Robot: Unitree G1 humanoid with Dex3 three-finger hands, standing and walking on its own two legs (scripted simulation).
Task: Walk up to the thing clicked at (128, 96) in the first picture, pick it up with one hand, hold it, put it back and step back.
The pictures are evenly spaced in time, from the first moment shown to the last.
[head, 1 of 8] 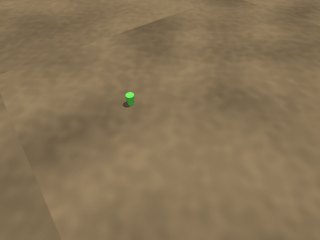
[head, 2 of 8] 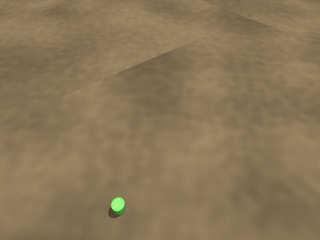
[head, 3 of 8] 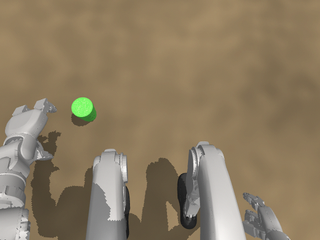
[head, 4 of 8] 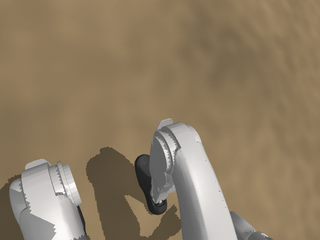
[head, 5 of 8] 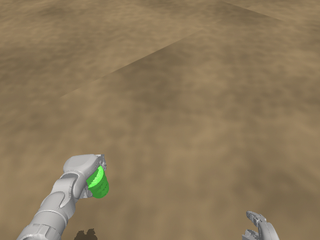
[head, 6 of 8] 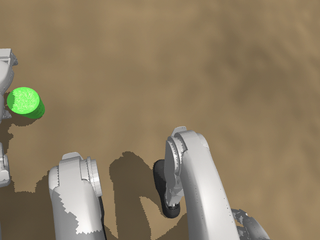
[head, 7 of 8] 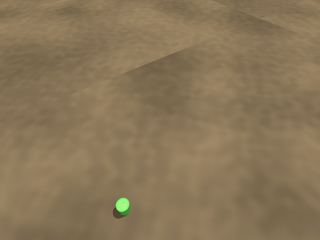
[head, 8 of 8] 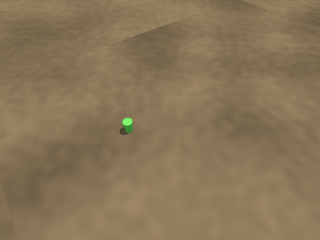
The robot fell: no
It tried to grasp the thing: yes
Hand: left
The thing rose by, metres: 0.64
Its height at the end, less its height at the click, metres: +0.00
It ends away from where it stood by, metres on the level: 0.02
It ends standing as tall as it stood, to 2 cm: yes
